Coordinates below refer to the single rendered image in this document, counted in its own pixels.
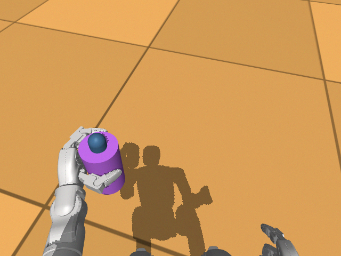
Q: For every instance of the left robot hand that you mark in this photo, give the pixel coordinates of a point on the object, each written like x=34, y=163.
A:
x=71, y=169

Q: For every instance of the right robot hand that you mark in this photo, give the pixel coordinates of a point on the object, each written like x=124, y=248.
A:
x=283, y=247

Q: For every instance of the bottle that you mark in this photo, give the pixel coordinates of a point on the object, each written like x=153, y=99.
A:
x=100, y=155

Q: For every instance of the left robot arm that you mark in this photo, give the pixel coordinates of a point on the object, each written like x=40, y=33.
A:
x=68, y=212

